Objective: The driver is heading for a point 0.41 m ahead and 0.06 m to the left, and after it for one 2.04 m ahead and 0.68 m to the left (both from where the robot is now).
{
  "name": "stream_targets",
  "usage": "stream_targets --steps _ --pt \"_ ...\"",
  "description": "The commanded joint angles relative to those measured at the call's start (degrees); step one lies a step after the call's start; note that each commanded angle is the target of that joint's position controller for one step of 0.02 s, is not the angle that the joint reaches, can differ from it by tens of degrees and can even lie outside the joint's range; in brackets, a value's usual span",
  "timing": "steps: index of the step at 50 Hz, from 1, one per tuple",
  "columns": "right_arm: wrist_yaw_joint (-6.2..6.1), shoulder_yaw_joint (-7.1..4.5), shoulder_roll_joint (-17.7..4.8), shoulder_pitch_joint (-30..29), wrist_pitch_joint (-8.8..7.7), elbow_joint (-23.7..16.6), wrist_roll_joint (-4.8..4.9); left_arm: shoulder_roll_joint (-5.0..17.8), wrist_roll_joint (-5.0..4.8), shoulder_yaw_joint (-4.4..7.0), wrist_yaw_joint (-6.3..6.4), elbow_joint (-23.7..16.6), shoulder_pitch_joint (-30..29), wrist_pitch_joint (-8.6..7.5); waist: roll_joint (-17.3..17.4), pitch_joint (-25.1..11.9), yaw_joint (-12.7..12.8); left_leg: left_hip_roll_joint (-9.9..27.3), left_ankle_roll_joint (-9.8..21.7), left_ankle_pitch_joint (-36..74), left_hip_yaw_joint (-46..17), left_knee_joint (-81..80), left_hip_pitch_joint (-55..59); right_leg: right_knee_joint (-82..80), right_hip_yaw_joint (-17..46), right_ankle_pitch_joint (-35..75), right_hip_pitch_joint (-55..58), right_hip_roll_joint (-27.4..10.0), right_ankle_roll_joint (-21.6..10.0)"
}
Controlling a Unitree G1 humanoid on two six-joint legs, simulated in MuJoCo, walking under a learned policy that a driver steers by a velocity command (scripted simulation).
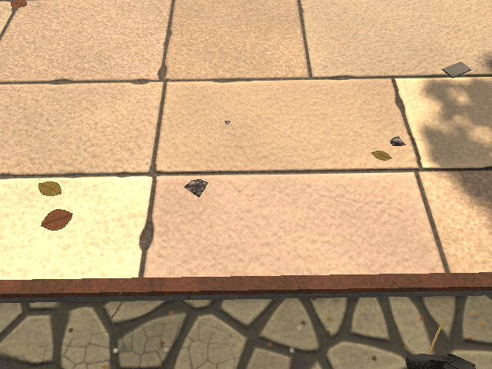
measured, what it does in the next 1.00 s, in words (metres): climbs, turning left: left foot 0.04 m higher, then right foot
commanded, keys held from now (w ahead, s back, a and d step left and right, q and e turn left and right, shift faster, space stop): q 0.40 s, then no key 0.60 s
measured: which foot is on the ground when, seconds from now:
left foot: up 0.00-0.00, down 0.02-0.48, up 0.50-0.76, down 0.78-1.00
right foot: down 0.00-0.00, up 0.02-0.44, down 0.46-1.00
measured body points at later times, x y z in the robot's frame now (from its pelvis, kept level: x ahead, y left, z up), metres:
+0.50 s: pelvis +0.13 -0.03 +0.03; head +0.15 -0.04 +0.48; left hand +0.20 +0.26 -0.06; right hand +0.37 -0.24 -0.06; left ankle +0.17 +0.09 -0.68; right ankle +0.21 -0.14 -0.69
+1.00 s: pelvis +0.14 -0.02 +0.04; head +0.14 -0.01 +0.49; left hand +0.14 +0.26 -0.09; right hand +0.37 -0.18 -0.06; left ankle +0.10 +0.09 -0.69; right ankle +0.21 -0.14 -0.69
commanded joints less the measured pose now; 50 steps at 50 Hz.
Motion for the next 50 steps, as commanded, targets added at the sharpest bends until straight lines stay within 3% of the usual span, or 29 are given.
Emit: stream_targets --steps 1,2,3,4,5,6,8,11,14,17,20,22,23,24,25,26,27,28,29,33,34,36,38,39,40,41,42,44,50 --pt "-1.07 -5.83 -14.10 19.39 -0.37 -0.78 -0.04 12.47 -1.11 2.54 1.31 -5.92 -4.32 -0.61 -4.10 -13.13 -13.74 -3.18 6.01 12.31 -4.95 -11.28 35.85 34.19 2.21 58.43 -15.98 -7.88 -0.96" --pt "-2.08 -6.74 -20.98 16.49 -0.25 -2.22 -1.24 3.17 1.29 -0.46 -0.25 -9.08 3.90 -1.82 14.90 -21.92 -4.95 18.17 19.83 24.84 -38.90 -12.53 56.35 58.92 6.27 -8.74 -40.68 4.02 3.03" --pt "-2.68 -6.05 -16.83 16.63 -0.22 -4.63 -2.28 9.53 0.99 0.73 -1.51 -7.20 -0.79 -3.14 6.15 -32.19 -10.34 18.26 20.48 23.98 -46.49 -16.54 54.83 65.51 21.41 -11.47 -39.08 4.34 1.58" --pt "-2.83 -5.02 -14.50 12.43 -0.41 -5.20 -2.38 9.63 -1.04 1.08 -1.97 -9.39 -5.80 -3.04 3.54 -24.13 -8.94 16.91 17.92 22.74 -37.89 -17.79 48.18 65.12 22.06 -7.11 -42.62 2.11 0.86" --pt "-2.89 -4.46 -11.76 9.93 -0.41 -5.08 -0.68 8.83 -0.66 0.79 -1.54 -9.90 -7.00 -2.81 -1.99 -16.40 -6.77 13.35 15.33 17.73 -32.07 -19.30 39.96 60.40 20.28 -4.05 -43.66 0.16 0.91" --pt "-3.19 -4.15 -10.29 7.29 -0.14 -5.67 0.11 8.61 0.01 0.97 -0.92 -9.88 -7.36 -2.32 -3.03 -12.23 -4.94 11.18 13.84 14.45 -28.48 -21.00 33.55 56.90 19.62 -2.15 -43.29 -1.33 1.33" --pt "-3.40 -3.81 -9.26 4.23 0.15 -6.46 -0.68 8.97 0.18 1.49 -0.43 -9.94 -5.91 -0.54 -0.11 -8.75 -1.59 8.16 12.96 11.64 -24.67 -24.45 22.07 53.47 19.13 0.25 -36.88 -1.95 1.79" --pt "-4.05 -4.03 -10.12 3.97 0.29 -6.33 -0.71 6.77 0.82 1.01 0.41 -10.06 -5.28 0.90 1.52 -8.64 -0.61 6.24 12.72 13.75 -21.40 -24.29 16.81 47.33 18.24 2.43 -35.79 -1.16 3.75" --pt "-5.19 -4.47 -11.47 3.95 2.33 -6.85 -0.35 4.55 0.71 0.00 0.93 -11.35 -9.58 1.83 3.56 -9.12 -2.03 3.78 10.68 1.65 -21.17 -24.25 15.14 34.76 17.29 4.69 -34.34 0.30 5.03" --pt "-5.75 -4.84 -12.52 3.28 3.49 -7.94 -0.63 6.54 0.28 0.62 0.45 -11.50 -11.27 1.92 6.78 -10.54 -3.03 4.17 9.37 -8.21 -25.00 -23.89 14.85 29.89 17.81 7.63 -31.08 1.47 4.90" --pt "-5.58 -4.88 -12.03 4.24 4.03 -7.93 -0.19 7.31 -0.20 1.03 0.07 -11.94 -12.32 1.06 8.21 -10.10 -4.01 5.14 8.34 -7.76 -29.59 -21.49 17.74 23.26 18.68 5.73 -29.53 1.96 3.77" --pt "-5.60 -4.45 -10.73 3.48 4.48 -7.93 0.36 7.10 -0.36 1.43 -0.36 -10.82 -9.15 0.30 8.73 -10.48 -2.05 4.30 6.10 -4.74 -29.50 -17.21 19.21 10.99 17.03 10.34 -23.67 1.76 1.85" --pt "-5.56 -3.91 -8.87 5.81 4.55 -7.38 0.42 8.86 0.35 2.05 -0.47 -10.70 -8.18 0.14 6.21 -10.38 -2.33 1.53 3.35 -7.97 -27.09 -12.83 16.93 5.29 19.96 12.31 -18.61 -2.56 -0.27" --pt "-5.34 -3.19 -5.90 8.78 4.52 -7.17 0.15 13.22 2.01 2.83 -0.30 -11.98 -10.89 0.47 -7.33 -8.85 -5.52 -5.64 -0.49 -20.46 -17.29 -1.15 10.17 0.05 32.72 15.97 -15.84 -14.41 -5.82" --pt "-5.24 -4.03 -8.99 7.82 3.62 -8.73 -0.21 14.04 3.48 3.38 -0.41 -11.68 -11.30 0.80 -20.90 -6.32 -5.74 -8.78 -3.30 -29.33 -11.24 10.81 4.31 -3.75 45.51 22.29 -20.11 -21.20 -14.75" --pt "-5.27 -5.03 -12.34 8.44 3.32 -7.12 -0.53 10.63 2.69 2.59 -0.06 -13.11 -12.92 0.76 -14.28 -6.73 -4.93 -6.74 -4.97 -26.30 -14.68 20.53 4.20 -2.62 44.15 21.72 -19.43 -20.38 -16.23" --pt "-5.28 -5.34 -12.77 8.47 3.67 -5.50 -0.09 8.33 1.62 2.03 0.26 -13.35 -14.42 0.88 -8.67 -6.22 -5.06 -6.62 -5.99 -23.07 -14.49 24.32 3.52 -0.35 37.52 21.64 -18.62 -16.84 -13.85" --pt "-5.65 -4.96 -10.93 8.67 4.25 -4.57 -0.29 7.48 0.74 1.74 0.40 -13.51 -15.20 1.06 -6.68 -6.28 -5.19 -6.30 -6.87 -21.05 -13.92 26.03 2.49 0.83 33.65 21.27 -16.76 -13.89 -11.71" --pt "-5.83 -4.34 -9.08 8.02 4.76 -4.71 -0.30 7.35 -0.09 1.63 0.63 -12.87 -14.49 1.47 -6.26 -5.12 -4.52 -6.29 -7.87 -18.46 -14.12 25.38 1.14 0.91 31.55 21.06 -15.73 -12.63 -11.66" --pt "-5.36 -2.02 -3.76 3.90 4.58 -5.73 -0.16 6.13 0.12 1.20 0.98 -11.23 -12.83 2.65 -10.85 -6.30 -2.61 -2.91 -9.38 -16.81 -7.54 5.08 10.73 1.01 24.15 18.40 -14.78 -8.06 -10.52" --pt "-4.98 -1.67 -3.08 2.52 4.36 -6.00 -0.25 7.11 0.08 1.49 0.95 -10.51 -11.25 2.86 -12.67 -6.28 -1.24 -2.50 -9.20 -18.02 -6.29 -0.76 13.38 0.83 24.40 16.66 -14.50 -8.19 -10.89" --pt "-4.40 -2.18 -4.71 2.33 3.98 -5.39 0.20 9.55 -0.33 2.22 0.89 -9.42 -8.88 3.34 -13.01 -5.73 0.00 -2.56 -8.37 -14.14 -5.12 -10.46 17.53 1.76 26.30 14.95 -13.97 -9.45 -11.70" --pt "-4.01 -2.45 -5.17 4.70 3.58 -3.46 -0.19 9.74 -1.15 2.13 0.75 -8.61 -8.69 3.33 -10.85 -4.73 -1.43 -3.33 -6.33 -3.74 -4.07 -23.85 25.09 4.12 26.05 15.93 -16.62 -8.85 -10.73" --pt "-4.03 -2.51 -5.72 5.53 3.48 -3.06 -0.73 9.20 -0.87 1.86 0.57 -7.82 -7.52 2.95 -9.71 -5.67 -1.64 -2.35 -5.04 0.12 -5.79 -26.05 30.32 5.20 25.82 16.42 -19.20 -8.35 -9.00" --pt "-4.14 -3.37 -9.34 5.57 3.33 -3.11 -1.88 8.34 -0.37 1.65 0.07 -7.68 -5.69 2.07 -3.44 -8.45 -0.26 0.55 -3.57 3.82 -8.74 -18.59 36.20 4.30 23.76 13.43 -23.28 -6.26 -5.77" --pt "-4.18 -3.72 -8.98 5.06 3.29 -2.78 -2.37 7.06 -0.18 1.23 -0.16 -7.51 -7.69 1.27 2.13 -9.61 -1.71 1.32 -2.52 2.43 -10.02 -16.18 36.80 5.84 19.82 9.76 -24.57 -3.92 -2.93" --pt "-4.30 -3.03 -5.90 4.76 3.36 -2.85 -2.78 6.59 -0.08 1.07 -0.41 -7.14 -10.32 0.83 2.52 -8.68 -3.16 1.79 -2.10 -0.61 -11.44 -17.30 35.28 7.73 17.48 6.81 -24.72 -2.51 -1.17" --pt "-4.55 -2.03 -3.47 3.53 3.15 -2.97 -2.75 5.07 0.32 0.75 -0.60 -6.22 -11.54 1.25 2.66 -5.27 -3.08 2.44 -2.02 -4.18 -12.63 -18.70 30.92 8.05 16.07 5.58 -24.35 -1.53 0.14" --pt "-5.08 -1.93 -3.86 4.64 2.00 -1.09 -1.95 5.54 0.15 1.38 0.03 -2.27 -9.28 1.89 2.44 -1.76 -2.41 1.72 -3.52 -5.77 -12.36 -19.47 26.85 7.83 15.92 7.93 -21.69 -1.20 0.55"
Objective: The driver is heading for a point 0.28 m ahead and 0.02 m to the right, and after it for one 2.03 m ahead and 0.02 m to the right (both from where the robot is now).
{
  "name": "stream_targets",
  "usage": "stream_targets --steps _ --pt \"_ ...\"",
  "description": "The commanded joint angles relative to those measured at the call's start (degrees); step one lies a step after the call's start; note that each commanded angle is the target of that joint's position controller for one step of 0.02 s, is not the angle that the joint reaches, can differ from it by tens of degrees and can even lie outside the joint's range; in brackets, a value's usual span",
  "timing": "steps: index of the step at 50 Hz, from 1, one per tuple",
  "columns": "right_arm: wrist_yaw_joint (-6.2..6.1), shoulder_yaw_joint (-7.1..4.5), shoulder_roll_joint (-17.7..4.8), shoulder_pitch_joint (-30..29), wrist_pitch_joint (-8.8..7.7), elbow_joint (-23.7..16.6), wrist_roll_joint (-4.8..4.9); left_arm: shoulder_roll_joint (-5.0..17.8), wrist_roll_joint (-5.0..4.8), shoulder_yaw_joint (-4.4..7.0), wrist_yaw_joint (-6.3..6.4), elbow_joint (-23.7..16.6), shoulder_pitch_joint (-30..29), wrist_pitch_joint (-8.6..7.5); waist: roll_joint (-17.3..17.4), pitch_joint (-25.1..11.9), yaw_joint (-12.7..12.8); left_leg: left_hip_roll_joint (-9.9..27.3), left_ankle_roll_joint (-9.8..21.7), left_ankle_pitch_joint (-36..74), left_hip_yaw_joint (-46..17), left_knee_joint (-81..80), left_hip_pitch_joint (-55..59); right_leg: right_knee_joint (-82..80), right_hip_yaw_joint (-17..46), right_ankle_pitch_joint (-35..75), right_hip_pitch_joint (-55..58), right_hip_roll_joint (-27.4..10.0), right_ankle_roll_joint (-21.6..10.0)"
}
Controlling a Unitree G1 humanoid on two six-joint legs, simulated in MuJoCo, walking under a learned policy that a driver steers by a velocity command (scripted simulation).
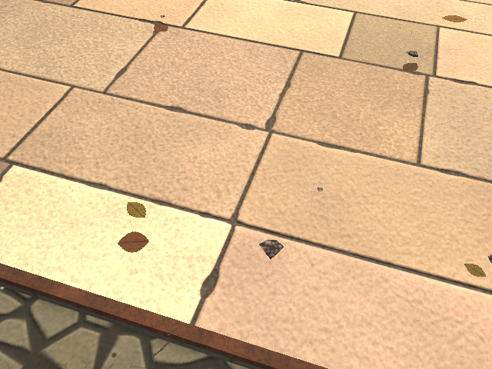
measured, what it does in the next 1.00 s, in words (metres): walks ahead: left foot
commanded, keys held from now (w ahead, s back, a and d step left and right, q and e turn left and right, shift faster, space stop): no key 0.20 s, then w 0.34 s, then no key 0.46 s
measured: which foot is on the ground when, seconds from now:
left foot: down 0.00-0.46, up 0.48-0.84, down 0.86-1.00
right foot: down 0.00-0.88, up 0.90-1.00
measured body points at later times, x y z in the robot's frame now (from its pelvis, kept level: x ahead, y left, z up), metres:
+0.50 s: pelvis +0.03 -0.01 -0.02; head +0.02 -0.02 +0.43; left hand +0.01 +0.26 -0.16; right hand +0.13 -0.26 -0.16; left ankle -0.02 +0.11 -0.73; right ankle -0.01 -0.10 -0.74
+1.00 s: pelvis +0.18 +0.03 +0.00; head +0.21 +0.04 +0.45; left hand +0.15 +0.28 -0.15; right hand +0.35 -0.20 -0.12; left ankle +0.27 +0.12 -0.73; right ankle +0.06 -0.10 -0.67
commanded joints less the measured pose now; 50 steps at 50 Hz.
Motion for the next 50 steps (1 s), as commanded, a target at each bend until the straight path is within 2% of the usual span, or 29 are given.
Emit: stream_targets --steps 1,10,14,16,17,18,19,20,22,23,24,25,26,27,28,29,30,31,33,36,39,42,43,44,45,46,47,48,50 --pt "-0.41 -1.47 -6.01 -0.57 -1.17 -2.63 0.22 5.36 -0.14 1.55 0.47 -1.35 -0.42 -0.54 4.61 -0.89 -0.28 4.48 1.30 9.16 -5.36 -6.50 0.47 -4.54 0.88 -0.69 -0.73 -0.22 -1.47" --pt "-0.95 -1.53 -5.37 1.39 -1.55 2.38 0.63 4.87 -0.50 2.13 1.28 4.56 -0.86 -0.13 2.40 -0.79 -0.27 3.34 1.07 9.62 -4.19 -7.56 1.75 -6.08 1.01 -0.31 1.12 -0.14 -1.37" --pt "-1.80 -2.04 -6.34 5.02 -1.20 4.86 1.73 6.62 -1.27 3.19 1.52 7.43 1.28 -0.23 2.15 -0.39 -0.47 2.98 2.06 -7.33 -3.41 -6.37 3.80 -4.11 0.56 -19.56 -5.45 1.67 -3.41" --pt "-1.86 -2.19 -6.80 7.35 -1.38 5.99 2.11 5.24 -1.57 3.21 1.40 7.38 0.32 -0.75 4.49 -0.89 -0.88 6.06 2.84 -9.01 -6.14 -7.92 6.98 -0.50 -0.68 -20.06 -10.16 2.27 -3.54" --pt "-1.69 -2.43 -7.69 7.50 -1.43 6.56 2.07 3.89 -1.50 3.17 1.21 7.49 0.79 -0.85 8.21 -2.18 -0.17 8.59 3.75 -9.80 -8.84 -10.85 7.88 5.19 -4.60 -15.73 -9.75 4.01 -2.57" --pt "-1.44 -2.86 -9.04 5.93 -1.41 6.72 2.27 3.09 -1.21 3.35 0.91 8.11 2.89 -0.74 12.54 -3.43 1.54 11.52 4.93 -10.01 -10.98 -14.11 6.44 13.81 -9.50 -11.43 -6.95 5.52 -1.39" --pt "-1.16 -3.07 -9.50 4.37 -1.38 6.64 2.75 4.37 -0.84 3.98 0.65 9.05 6.02 -0.42 14.54 -3.72 2.95 13.29 5.59 -6.98 -10.77 -15.13 2.19 23.12 -10.64 -14.32 -3.57 4.20 -0.64" --pt "-0.59 -3.45 -11.09 2.16 -1.60 7.19 2.94 4.41 -1.29 4.14 0.76 9.22 9.73 0.03 15.97 -1.59 5.04 16.89 7.48 -10.13 -14.14 -15.36 -5.49 27.12 -9.71 -14.35 -0.45 1.00 -0.99" --pt "-0.04 -2.43 -8.49 -8.55 -1.95 4.82 3.47 3.16 -1.47 4.16 1.28 10.15 15.41 0.56 9.36 3.38 10.97 12.92 4.87 -5.73 -7.40 -11.22 -17.28 13.85 -8.93 -16.62 10.65 -1.82 -4.62" --pt "-0.30 -1.89 -6.56 -13.57 -1.76 3.40 2.87 2.11 -0.62 4.48 1.18 15.12 26.83 0.15 3.21 3.21 16.12 6.47 2.56 -0.62 0.20 4.33 -20.89 -2.00 -10.47 -14.67 20.25 0.50 -6.14" --pt "-0.14 -1.19 -4.11 -13.41 -1.52 3.88 1.43 -0.03 0.54 3.89 0.55 18.57 35.81 -0.52 -6.19 -1.25 17.83 -0.34 0.44 -7.81 5.76 30.48 -27.92 -2.96 1.15 -14.90 28.50 -4.63 -7.07" --pt "0.83 -0.36 0.26 -5.49 -1.83 3.23 3.47 3.80 0.43 2.69 -0.27 14.70 27.52 -2.00 -12.64 -0.90 7.45 -2.55 1.57 -12.27 0.05 44.37 -40.33 -10.72 26.01 -30.23 24.08 -13.08 -13.88" --pt "0.98 0.41 0.53 -4.75 -3.41 0.56 7.20 8.48 0.37 2.90 -0.95 11.29 17.71 -3.83 -18.06 6.77 2.36 0.09 4.44 -8.40 -5.11 46.74 -42.94 -29.30 48.78 -42.37 11.40 -23.71 -21.80" --pt "0.64 -0.36 -4.82 -8.82 -4.97 -0.60 7.59 5.12 0.54 1.22 -1.19 10.07 13.33 -5.47 -6.30 14.49 0.53 4.31 5.80 -2.61 -5.34 47.78 -41.96 -30.19 46.38 -35.56 4.07 -26.35 -20.58" --pt "0.06 -1.05 -6.91 -8.91 -5.65 0.99 5.76 4.14 1.12 0.28 -1.32 10.03 11.54 -6.25 2.15 14.46 -0.63 5.84 5.72 2.95 -5.48 45.13 -39.22 -26.84 35.09 -18.58 3.01 -22.36 -17.30" --pt "-0.39 -1.56 -7.19 -6.67 -5.33 2.88 3.83 5.32 1.37 0.36 -1.43 9.70 9.49 -6.43 1.40 11.12 -1.92 6.29 4.70 6.39 -3.62 41.21 -35.64 -25.64 25.48 -9.00 4.59 -17.01 -14.72" --pt "-0.41 -2.18 -8.39 -6.60 -4.75 3.87 2.57 4.61 0.92 0.21 -1.16 9.84 10.15 -6.44 0.48 8.94 -1.01 6.33 3.34 10.02 -2.04 37.75 -32.85 -25.03 18.67 -1.26 6.39 -13.57 -13.29" --pt "-0.15 -2.36 -7.83 -7.17 -4.02 4.53 2.11 2.35 0.14 -0.44 -0.68 10.85 13.49 -6.24 -0.17 7.07 0.47 5.73 2.00 13.01 0.20 35.55 -30.50 -24.72 13.18 5.38 8.19 -10.92 -12.60" --pt "0.47 -1.50 -3.79 -7.37 -3.42 4.99 2.54 0.73 -0.41 -1.47 0.26 12.08 17.66 -5.64 -2.43 5.89 0.82 5.51 0.74 15.54 2.74 30.04 -28.14 -23.15 6.00 20.00 10.43 -8.35 -11.51" --pt "1.50 -0.20 -0.58 -16.79 -4.27 2.72 2.69 2.07 0.74 -1.58 0.84 12.77 21.18 -4.13 -2.81 4.97 3.78 2.53 0.41 20.12 7.07 13.96 -21.62 -20.41 -0.07 31.39 10.92 -5.32 -9.07" --pt "2.62 -0.62 -2.83 -19.33 -4.15 2.11 3.37 4.86 0.35 -0.79 0.49 13.51 22.38 -3.73 -6.80 3.00 3.75 1.43 1.39 19.98 6.84 6.73 -15.71 -16.42 0.34 37.84 13.88 -7.90 -9.80" --pt "2.35 -2.35 -7.48 -11.46 -4.27 4.86 2.62 5.65 -0.64 0.05 0.32 12.56 17.35 -3.93 -7.27 -0.97 -2.10 -0.30 5.36 23.61 5.54 -2.38 -4.89 -8.33 1.25 46.37 15.87 -8.60 -8.00" --pt "1.89 -3.20 -9.75 -5.86 -4.26 6.96 1.89 5.60 -0.55 0.20 0.02 12.38 16.97 -4.09 -5.27 -3.77 -4.60 0.13 6.89 30.86 5.29 -5.51 3.49 -2.31 0.39 46.35 13.99 -6.81 -6.36" --pt "1.13 -3.95 -13.21 2.27 -4.08 9.03 0.83 4.91 0.74 -0.01 -0.19 10.87 16.16 -4.54 -0.98 -10.94 -6.75 8.17 9.37 52.13 -2.58 0.04 20.11 7.68 -0.54 31.58 3.79 -4.22 -4.11" --pt "0.84 -3.41 -13.88 5.75 -3.33 10.35 0.01 -1.77 1.02 -1.87 -0.44 12.15 24.85 -4.12 12.15 -21.77 -3.43 23.44 20.35 66.67 -17.47 1.94 36.05 25.33 -1.78 -14.12 -9.14 2.49 -0.59" --pt "1.35 -2.21 -9.08 5.87 -3.03 11.13 0.77 -0.42 -0.25 -1.16 -0.56 13.42 24.92 -3.75 10.59 -25.45 -3.96 24.52 22.71 53.66 -23.90 -3.80 29.14 34.26 4.50 -25.01 -7.55 3.03 0.58" --pt "1.51 -1.56 -7.62 -0.99 -3.18 10.22 1.44 1.49 -1.55 -0.35 -0.34 11.74 19.66 -3.23 8.23 -15.85 -2.48 21.51 19.93 40.95 -18.74 -7.73 18.56 36.98 4.01 -22.92 -10.16 0.97 1.03" --pt "1.41 -0.92 -6.03 -6.38 -3.43 9.59 1.56 1.30 -1.58 -0.14 0.22 10.57 15.09 -2.61 5.97 -10.11 -1.19 18.57 17.10 31.58 -14.78 -10.57 10.83 35.94 2.82 -19.89 -10.78 -0.50 1.35" --pt "1.38 -0.33 -5.43 -10.80 -3.84 10.05 0.76 1.34 -0.42 0.61 1.42 9.87 13.72 -0.98 6.19 -4.88 1.77 15.08 13.58 22.06 -8.89 -14.12 -3.14 28.68 2.95 -16.13 -4.74 -2.66 1.91"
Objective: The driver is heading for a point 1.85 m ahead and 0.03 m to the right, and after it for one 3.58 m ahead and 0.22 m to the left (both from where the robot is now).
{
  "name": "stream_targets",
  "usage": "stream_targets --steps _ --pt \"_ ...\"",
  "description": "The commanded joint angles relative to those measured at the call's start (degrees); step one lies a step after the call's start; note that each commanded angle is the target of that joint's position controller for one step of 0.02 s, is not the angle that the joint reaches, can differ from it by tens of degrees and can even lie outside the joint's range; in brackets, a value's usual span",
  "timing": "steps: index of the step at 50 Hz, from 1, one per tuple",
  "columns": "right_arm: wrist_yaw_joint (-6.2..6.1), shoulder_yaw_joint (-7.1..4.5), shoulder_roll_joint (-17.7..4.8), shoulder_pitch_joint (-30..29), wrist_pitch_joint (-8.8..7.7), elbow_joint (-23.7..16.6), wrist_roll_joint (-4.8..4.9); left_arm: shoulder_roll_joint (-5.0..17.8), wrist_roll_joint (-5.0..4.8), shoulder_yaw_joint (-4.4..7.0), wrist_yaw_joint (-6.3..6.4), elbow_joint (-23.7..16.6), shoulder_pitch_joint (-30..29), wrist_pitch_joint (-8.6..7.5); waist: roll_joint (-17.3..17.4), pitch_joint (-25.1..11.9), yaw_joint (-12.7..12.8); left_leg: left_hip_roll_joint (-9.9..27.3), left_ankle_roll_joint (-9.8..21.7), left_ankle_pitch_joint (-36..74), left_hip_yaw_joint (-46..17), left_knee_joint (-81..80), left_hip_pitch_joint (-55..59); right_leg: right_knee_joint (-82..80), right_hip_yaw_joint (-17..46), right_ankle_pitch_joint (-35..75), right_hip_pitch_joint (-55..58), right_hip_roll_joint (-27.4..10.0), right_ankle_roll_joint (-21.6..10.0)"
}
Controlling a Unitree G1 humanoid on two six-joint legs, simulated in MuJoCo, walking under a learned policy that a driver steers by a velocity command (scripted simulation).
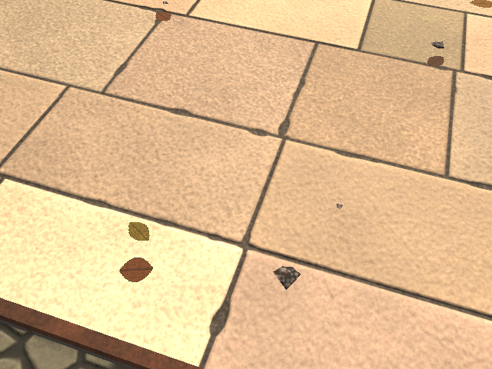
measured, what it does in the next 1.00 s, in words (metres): steps on the spot: right foot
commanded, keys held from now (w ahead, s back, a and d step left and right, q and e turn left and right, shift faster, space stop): no key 1.00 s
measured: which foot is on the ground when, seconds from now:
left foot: down 0.00-1.00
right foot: up 0.00-0.14, down 0.16-1.00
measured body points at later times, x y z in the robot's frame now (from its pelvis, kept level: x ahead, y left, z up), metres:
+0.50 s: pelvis +0.07 -0.01 +0.01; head +0.08 -0.01 +0.46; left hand +0.10 +0.23 -0.14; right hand +0.14 -0.27 -0.14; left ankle +0.09 +0.09 -0.73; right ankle +0.04 -0.14 -0.73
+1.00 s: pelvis +0.07 -0.01 +0.01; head +0.09 -0.01 +0.46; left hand +0.08 +0.23 -0.15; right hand +0.13 -0.26 -0.14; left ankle +0.09 +0.09 -0.73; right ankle +0.04 -0.14 -0.73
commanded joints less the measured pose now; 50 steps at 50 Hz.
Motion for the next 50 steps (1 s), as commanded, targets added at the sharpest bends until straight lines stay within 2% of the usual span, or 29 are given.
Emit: stream_targets --steps 1,3,4,6,7,8,9,10,11,12,16,20,24,35,50 --pt "-0.21 -0.55 -5.21 -3.23 -0.65 -1.62 -0.93 1.77 0.44 1.02 1.35 -1.63 5.57 1.72 7.08 -5.86 1.54 13.28 8.49 2.38 -13.48 -12.87 2.41 -4.12 1.00 1.69 -1.15 -2.91 0.98" --pt "-0.69 -0.68 -6.22 -2.51 -0.48 -1.03 -1.40 1.22 0.70 0.86 1.93 -1.80 4.89 2.28 7.93 -6.45 1.49 12.55 9.19 -1.62 -12.63 -13.46 0.40 -12.20 -0.25 2.69 2.18 -2.13 0.78" --pt "-0.98 -0.73 -6.69 -2.19 -0.35 -0.83 -1.24 1.40 0.83 0.80 1.94 -1.90 4.05 2.57 7.78 -6.99 1.28 12.55 9.26 -6.24 -12.93 -13.81 0.08 -16.13 -0.51 5.25 3.82 -2.07 0.34" --pt "-1.51 -0.81 -7.49 -2.55 0.09 -0.31 -0.13 2.18 1.11 0.91 1.42 -1.32 3.70 2.92 7.31 -6.51 2.23 11.68 7.74 -17.15 -12.44 -14.48 -3.32 -25.02 -2.01 16.54 9.61 -1.32 -1.05" --pt "-1.69 -0.64 -7.00 -1.30 0.30 0.54 0.45 2.77 1.65 1.00 1.08 -1.18 3.15 3.07 6.80 -5.66 2.25 10.71 5.86 -22.92 -11.97 -14.92 -5.47 -27.49 -2.27 19.52 12.19 -1.06 -1.94" --pt "-1.71 -0.19 -5.87 0.67 0.35 1.78 0.56 3.74 2.29 1.00 0.94 -1.93 1.72 3.15 5.52 -3.55 2.02 9.43 2.98 -27.95 -11.38 -15.02 -7.05 -30.96 -0.73 20.53 12.57 -2.31 -3.14" --pt "-1.81 -0.16 -5.90 2.08 0.59 2.58 0.43 5.70 2.20 1.15 1.05 -2.77 0.29 3.18 3.38 -0.27 0.86 7.63 0.46 -28.73 -9.63 -13.82 -6.69 -35.14 1.34 16.58 8.86 -4.31 -4.57" --pt "-2.15 -0.57 -6.35 3.74 0.98 2.61 0.43 9.00 1.25 1.95 1.07 -2.07 -1.67 2.82 -3.79 2.06 -1.89 4.27 -1.06 -22.85 -5.71 -11.79 -0.71 -35.84 0.95 7.03 -0.16 -3.26 -5.80" --pt "-2.48 -0.46 -6.54 3.70 1.03 3.12 -0.28 6.94 1.01 1.59 0.97 -2.15 -3.46 2.06 -4.88 2.22 -1.72 3.73 -1.59 -17.96 -5.36 -8.67 4.31 -38.01 0.88 4.77 -3.48 -2.62 -5.61" --pt "-2.57 -0.53 -6.56 4.50 0.97 3.46 -0.26 5.35 1.28 1.22 0.87 -1.81 -4.40 1.39 -5.31 1.38 -2.38 3.41 -1.17 -14.27 -4.87 -6.86 6.70 -38.93 1.03 6.49 -3.92 -2.82 -4.76" --pt "-2.39 -0.41 -6.18 6.66 0.76 5.56 0.09 4.73 0.70 1.10 0.34 -1.04 -4.84 -0.31 -1.85 -2.40 -2.59 3.41 0.34 -4.44 -4.24 -4.16 9.39 -37.24 0.59 19.00 0.88 -2.50 -3.72" --pt "-2.04 -0.34 -6.25 6.98 0.98 6.76 0.39 5.01 0.62 0.99 0.20 -0.07 -3.84 -0.12 0.21 -4.62 -2.18 3.78 0.46 4.26 -4.13 -2.59 11.77 -36.00 -0.15 26.95 3.67 -2.12 -3.95" --pt "-2.19 -0.35 -6.51 7.41 1.59 7.82 0.58 4.86 0.53 0.82 0.22 0.60 -3.59 0.30 1.30 -5.03 -2.22 3.91 0.45 8.17 -4.17 -1.74 13.51 -35.93 -0.58 30.13 4.41 -1.89 -3.95" --pt "-2.62 -0.59 -7.06 7.39 2.60 9.56 0.62 3.87 0.56 0.51 0.51 2.17 -2.74 1.05 1.10 -3.31 -2.44 4.15 0.18 8.58 -4.54 -1.93 14.30 -36.88 -1.64 29.19 4.64 -1.28 -3.56" --pt "-2.76 -0.68 -6.32 7.72 2.60 10.87 0.52 3.22 0.64 0.25 1.13 3.42 -1.28 1.17 1.31 -1.35 -2.47 4.13 0.27 1.60 -5.09 -3.74 12.60 -37.87 -2.41 21.67 3.24 -0.89 -3.08"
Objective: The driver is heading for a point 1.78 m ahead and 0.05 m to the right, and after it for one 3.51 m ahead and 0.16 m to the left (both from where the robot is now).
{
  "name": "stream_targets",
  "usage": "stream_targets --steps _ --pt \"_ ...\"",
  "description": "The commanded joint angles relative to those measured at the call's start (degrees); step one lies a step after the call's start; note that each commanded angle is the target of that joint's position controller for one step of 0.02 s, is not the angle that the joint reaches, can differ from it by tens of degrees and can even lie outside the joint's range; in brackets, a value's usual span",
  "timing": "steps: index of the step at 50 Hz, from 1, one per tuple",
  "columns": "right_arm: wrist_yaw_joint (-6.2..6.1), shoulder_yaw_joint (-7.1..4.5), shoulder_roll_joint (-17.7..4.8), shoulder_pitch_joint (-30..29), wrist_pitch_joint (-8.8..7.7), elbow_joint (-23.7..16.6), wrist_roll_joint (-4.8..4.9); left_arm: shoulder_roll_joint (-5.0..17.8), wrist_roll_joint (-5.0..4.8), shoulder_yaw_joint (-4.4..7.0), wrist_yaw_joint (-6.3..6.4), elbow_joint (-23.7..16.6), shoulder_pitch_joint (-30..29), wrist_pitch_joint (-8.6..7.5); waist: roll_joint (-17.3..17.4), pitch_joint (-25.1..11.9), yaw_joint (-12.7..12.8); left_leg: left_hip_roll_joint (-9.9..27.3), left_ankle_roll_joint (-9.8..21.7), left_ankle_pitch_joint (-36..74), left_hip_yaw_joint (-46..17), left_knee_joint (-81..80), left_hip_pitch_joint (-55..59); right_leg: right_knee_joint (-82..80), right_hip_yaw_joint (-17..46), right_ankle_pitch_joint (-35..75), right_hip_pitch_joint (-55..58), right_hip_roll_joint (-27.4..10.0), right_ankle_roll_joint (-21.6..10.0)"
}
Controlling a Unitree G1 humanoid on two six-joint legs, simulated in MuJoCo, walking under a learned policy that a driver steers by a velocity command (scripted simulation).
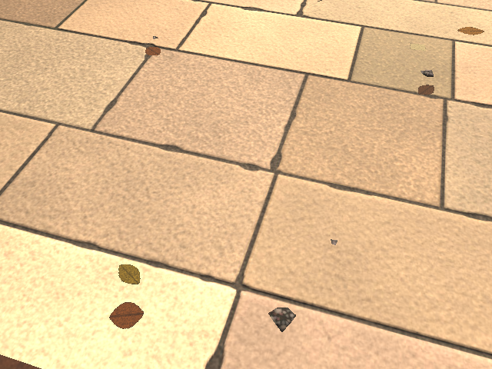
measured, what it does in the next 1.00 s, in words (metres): climbs: left foot 0.04 m higher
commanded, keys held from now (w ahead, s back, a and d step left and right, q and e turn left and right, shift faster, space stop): w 1.00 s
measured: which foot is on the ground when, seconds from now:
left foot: down 0.00-0.26, up 0.28-0.66, down 0.68-1.00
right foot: down 0.00-0.72, up 0.74-1.00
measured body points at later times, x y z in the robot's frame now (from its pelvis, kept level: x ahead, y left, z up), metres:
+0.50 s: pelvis +0.10 -0.03 +0.00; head +0.11 -0.05 +0.45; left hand -0.03 +0.19 -0.13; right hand +0.24 -0.27 -0.13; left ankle +0.19 +0.12 -0.64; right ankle -0.01 -0.12 -0.74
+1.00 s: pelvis +0.38 +0.02 +0.05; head +0.38 +0.03 +0.50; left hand +0.54 +0.27 -0.07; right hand +0.35 -0.22 -0.10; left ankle +0.37 +0.10 -0.70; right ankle +0.49 -0.16 -0.61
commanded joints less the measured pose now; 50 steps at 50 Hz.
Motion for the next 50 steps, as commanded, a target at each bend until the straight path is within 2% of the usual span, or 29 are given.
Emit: stream_targets --steps 1,3,5,7,9,11,12,13,14,15,16,17,19,21,23,27,30,32,34,35,36,37,38,39,40,42,45,47,50 --pt "-0.19 -0.77 -5.27 1.95 -0.34 -0.73 -0.05 4.36 -0.05 0.60 0.28 0.08 5.03 -0.21 0.13 -1.58 -0.01 2.59 1.93 1.50 -3.00 -4.63 4.61 -4.38 -0.25 1.73 -5.28 -0.26 -1.29" --pt "-0.35 -1.63 -7.28 3.38 -0.20 -0.35 0.70 4.76 -0.57 0.84 0.58 -0.37 4.81 -0.15 1.68 0.80 -0.50 2.73 3.71 -21.55 -4.45 -5.87 1.31 -0.09 -2.22 -12.23 -8.86 1.69 -2.72" --pt "-0.20 -2.30 -8.85 5.44 -0.99 -0.53 1.06 4.00 -0.61 0.68 0.54 -1.99 3.34 -0.99 5.69 4.40 -1.39 8.94 7.38 -35.01 -13.63 -11.13 -0.75 6.65 -2.93 -16.16 -15.65 1.94 -3.82" --pt "0.03 -3.19 -10.98 9.26 -2.15 -0.09 1.17 2.56 -0.78 0.44 -0.17 -2.82 2.72 -2.34 9.57 3.43 -2.10 17.55 12.31 -38.10 -26.98 -17.53 -0.98 16.68 -2.55 -10.36 -16.61 0.78 -4.51" --pt "0.14 -3.22 -10.74 5.85 -3.22 -1.91 0.91 3.34 -1.27 1.00 -0.97 -2.75 4.08 -3.17 7.84 3.09 0.36 19.85 13.06 -34.88 -29.03 -19.09 -4.99 21.73 -0.13 -12.09 -14.84 -1.38 -6.06" --pt "0.49 -2.96 -9.97 -2.11 -3.33 -5.00 2.07 2.23 -1.42 1.09 -1.23 -1.32 8.59 -3.78 7.29 3.49 5.16 14.88 8.99 -28.12 -18.86 -17.54 -12.34 7.56 -1.38 -9.54 -3.81 -1.68 -8.10" --pt "0.74 -2.85 -9.18 -4.05 -3.09 -5.77 2.43 1.92 -0.86 1.35 -1.19 0.45 11.43 -3.82 5.67 4.23 6.55 10.28 6.92 -24.22 -12.13 -12.87 -16.06 0.36 -3.92 -3.99 2.91 1.07 -8.00" --pt "0.90 -2.51 -7.34 -3.69 -3.01 -6.03 2.40 3.16 -0.20 1.88 -1.13 2.25 15.89 -3.62 1.21 3.18 7.18 6.31 5.04 -20.44 -6.79 -3.57 -19.69 -1.98 -1.36 -2.84 8.62 0.45 -7.69" --pt "1.56 -1.39 -3.34 -3.96 -3.45 -6.84 1.59 6.52 -0.34 2.77 -1.07 3.41 23.19 -3.58 -11.23 -0.80 8.48 1.29 1.90 -15.97 0.50 16.50 -26.20 -9.36 14.79 -10.50 15.60 -10.61 -10.05" --pt "1.57 -1.42 -3.24 -4.91 -4.36 -8.79 1.70 12.11 -0.32 3.72 -1.72 2.66 25.26 -4.31 -18.41 1.87 8.24 -1.21 1.42 -19.41 0.89 28.71 -37.27 -17.56 35.43 -21.07 15.16 -21.10 -16.61" --pt "1.80 -1.36 -3.94 -5.84 -5.11 -9.08 2.63 10.17 -0.02 3.06 -1.73 1.96 22.25 -5.44 -12.00 6.13 6.22 2.47 2.09 -16.95 -3.93 38.17 -41.84 -18.85 39.21 -24.86 11.72 -23.53 -18.40" --pt "2.29 -1.33 -4.36 -4.36 -5.64 -8.63 2.89 7.68 -0.27 2.27 -1.85 0.91 18.72 -6.11 -7.37 7.73 4.01 4.23 2.46 -11.12 -5.17 43.03 -46.09 -17.91 34.37 -21.54 12.46 -21.56 -16.80" --pt "2.74 -1.87 -5.75 -2.74 -6.48 -7.50 1.48 6.17 -0.47 1.49 -2.73 -0.88 14.34 -6.08 -3.54 6.00 1.83 6.60 2.37 -2.47 -4.64 42.58 -45.08 -17.64 23.13 -6.47 12.04 -17.03 -12.89" --pt "3.37 -1.91 -4.67 -3.79 -6.34 -7.42 1.09 3.54 0.25 0.55 -2.77 -0.64 16.44 -5.22 -4.52 4.73 2.28 7.17 0.92 0.86 -2.10 41.82 -42.16 -17.76 14.80 6.78 10.96 -13.76 -11.53" --pt "3.96 -1.24 -2.47 -6.14 -5.85 -8.49 0.98 3.89 0.46 0.38 -2.09 -0.25 19.34 -4.44 -5.15 4.76 3.01 7.22 -0.42 2.85 -0.03 40.72 -42.23 -17.90 10.01 14.65 10.13 -12.26 -11.67" --pt "4.53 0.57 -0.31 -17.15 -5.75 -14.20 1.10 5.93 0.45 0.24 -0.93 -2.49 18.70 -3.78 -5.04 7.78 4.49 5.68 -0.99 8.99 3.02 24.50 -34.86 -21.18 5.05 17.98 2.60 -10.92 -10.95" --pt "4.92 0.91 -1.35 -20.06 -5.74 -16.74 1.48 8.24 -0.27 0.93 -1.19 -2.36 21.23 -3.75 -8.30 8.00 4.22 2.53 1.43 4.17 7.27 18.84 -27.05 -23.02 3.07 24.34 3.63 -12.89 -11.61" --pt "5.17 -0.20 -4.00 -15.27 -6.21 -17.18 1.30 8.35 -0.58 1.01 -1.36 -2.40 20.19 -3.77 -11.48 3.52 -0.51 0.35 4.72 0.19 7.72 18.89 -21.01 -14.38 0.63 49.46 9.22 -14.31 -10.22" --pt "4.87 -2.77 -8.32 0.28 -6.23 -13.62 1.95 8.91 -0.38 0.96 -1.15 -2.72 18.09 -3.26 -13.27 -6.56 -9.39 -3.00 7.97 2.33 7.45 14.26 -1.09 3.80 -2.01 70.43 8.29 -13.07 -7.39" --pt "4.37 -4.50 -12.92 10.60 -5.84 -11.10 1.70 9.30 -0.16 0.78 -1.09 -4.49 15.55 -3.57 -9.83 -13.27 -14.03 4.01 10.38 0.97 -3.77 11.25 16.73 19.02 -1.64 57.54 -3.46 -10.80 -5.31" --pt "3.98 -5.71 -18.20 17.92 -5.27 -9.09 0.16 0.67 -0.29 -1.06 -1.89 -6.10 21.05 -4.90 9.97 -25.36 -9.51 20.78 19.23 -21.18 -37.74 -1.75 33.78 43.49 0.26 14.62 -22.20 1.63 -1.86" --pt "3.67 -4.16 -14.06 16.16 -5.10 -8.44 -0.07 3.08 -0.31 -0.11 -2.76 -5.25 17.54 -7.02 11.30 -26.16 -9.79 22.71 18.20 -20.99 -52.27 -14.09 31.57 55.91 11.00 -7.24 -26.64 3.59 -3.43" --pt "3.79 -2.79 -10.57 9.20 -5.53 -9.11 -0.04 5.15 -2.40 1.17 -3.16 -7.50 13.16 -7.70 10.00 -15.40 -6.35 22.50 15.48 -18.29 -42.88 -14.19 22.32 61.45 10.36 -5.59 -33.01 1.33 -4.16" --pt "4.28 -1.81 -7.10 4.35 -6.08 -9.68 0.33 5.38 -2.71 1.18 -2.79 -8.82 8.90 -7.65 3.01 -9.63 -4.24 20.65 12.92 -12.52 -32.54 -13.88 12.57 61.34 7.70 -1.73 -32.30 -2.06 -5.40" --pt "4.91 -1.19 -4.69 1.22 -6.72 -9.27 -0.27 5.00 -2.63 1.76 -2.14 -9.70 6.70 -7.07 -0.14 -6.17 -1.77 18.29 10.94 -6.55 -24.17 -14.72 3.85 59.34 6.21 2.50 -30.19 -4.73 -6.32" --pt "5.47 -0.36 -1.42 -0.36 -7.44 -7.79 -1.13 3.48 -2.47 2.15 -1.41 -9.84 8.48 -4.66 3.23 -3.77 2.12 13.56 8.66 -1.77 -13.24 -16.48 -4.30 56.20 6.44 5.60 -25.57 -7.15 -8.23" --pt "4.34 -0.56 -3.40 2.98 -7.61 -6.12 -0.55 4.24 -1.76 2.38 -1.37 -11.37 5.62 -3.17 4.20 0.09 3.17 10.87 9.78 0.49 -7.23 -20.37 -6.32 47.78 4.64 7.23 -29.01 -8.35 -6.98" --pt "3.32 -0.72 -5.47 5.55 -7.61 -5.73 -0.68 5.56 -0.81 2.73 -1.60 -12.97 0.74 -3.33 3.46 0.87 2.36 11.55 10.86 3.90 -7.00 -21.71 -3.87 42.46 3.81 12.14 -33.95 -9.25 -4.69" --pt "2.06 -1.03 -7.68 9.37 -7.14 -5.58 -0.62 5.69 -0.67 2.60 -2.05 -15.19 -6.64 -4.06 2.07 1.17 0.04 12.56 11.18 6.96 -6.75 -22.03 1.17 30.23 3.07 19.17 -38.45 -9.43 -2.22"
